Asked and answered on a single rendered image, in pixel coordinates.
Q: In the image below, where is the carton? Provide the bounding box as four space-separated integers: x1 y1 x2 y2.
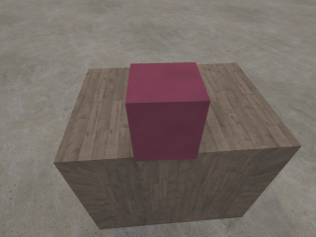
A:
125 62 210 161

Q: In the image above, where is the pedestal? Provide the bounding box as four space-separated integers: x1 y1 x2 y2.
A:
53 62 302 230

